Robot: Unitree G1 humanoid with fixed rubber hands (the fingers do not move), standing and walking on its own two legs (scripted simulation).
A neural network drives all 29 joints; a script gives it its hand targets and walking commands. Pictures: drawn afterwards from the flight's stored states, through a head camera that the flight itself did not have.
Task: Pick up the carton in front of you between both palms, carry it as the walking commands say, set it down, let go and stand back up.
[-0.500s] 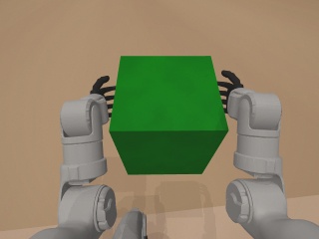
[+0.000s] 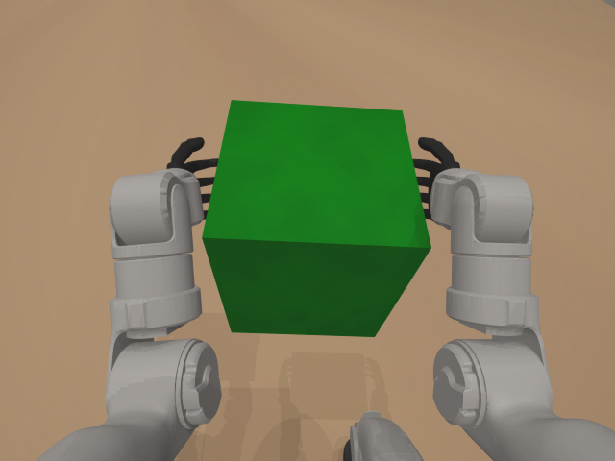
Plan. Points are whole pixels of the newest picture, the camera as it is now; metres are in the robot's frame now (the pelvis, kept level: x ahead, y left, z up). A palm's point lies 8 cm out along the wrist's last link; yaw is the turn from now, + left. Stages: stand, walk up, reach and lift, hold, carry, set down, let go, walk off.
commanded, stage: carry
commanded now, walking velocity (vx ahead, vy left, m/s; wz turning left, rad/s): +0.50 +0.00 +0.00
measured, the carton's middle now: (310, 230) +0.39 -0.01 +0.08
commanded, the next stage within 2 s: none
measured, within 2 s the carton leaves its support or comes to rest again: neither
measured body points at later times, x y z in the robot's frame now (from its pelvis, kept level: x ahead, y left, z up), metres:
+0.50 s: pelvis +0.32 -0.03 +0.01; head +0.35 -0.04 +0.46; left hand +0.62 +0.13 +0.08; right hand +0.63 -0.17 +0.07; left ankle +0.46 +0.10 -0.69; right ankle +0.22 -0.11 -0.73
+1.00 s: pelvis +0.51 -0.02 +0.00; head +0.45 -0.02 +0.45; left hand +0.79 +0.13 +0.10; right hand +0.78 -0.18 +0.10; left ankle +0.52 +0.07 -0.73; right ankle +0.48 -0.14 -0.73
